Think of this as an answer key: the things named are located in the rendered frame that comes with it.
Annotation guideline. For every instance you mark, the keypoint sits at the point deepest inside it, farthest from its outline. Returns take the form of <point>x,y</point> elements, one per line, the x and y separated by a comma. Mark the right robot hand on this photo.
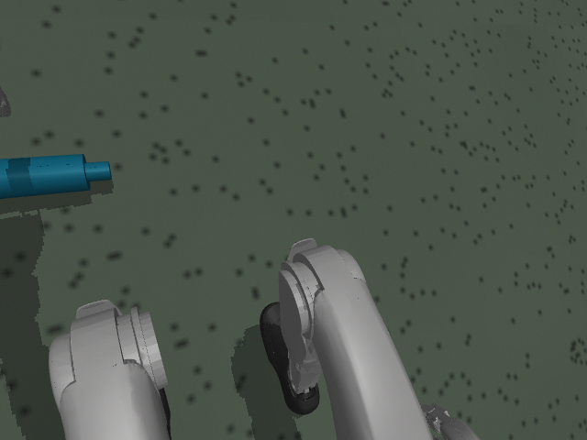
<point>451,429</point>

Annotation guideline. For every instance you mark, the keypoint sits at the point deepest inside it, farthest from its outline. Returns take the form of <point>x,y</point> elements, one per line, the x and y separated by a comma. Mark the right robot foot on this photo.
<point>277,352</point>

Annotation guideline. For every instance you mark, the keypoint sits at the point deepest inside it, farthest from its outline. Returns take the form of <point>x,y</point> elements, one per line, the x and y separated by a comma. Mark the bottle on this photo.
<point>22,177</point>

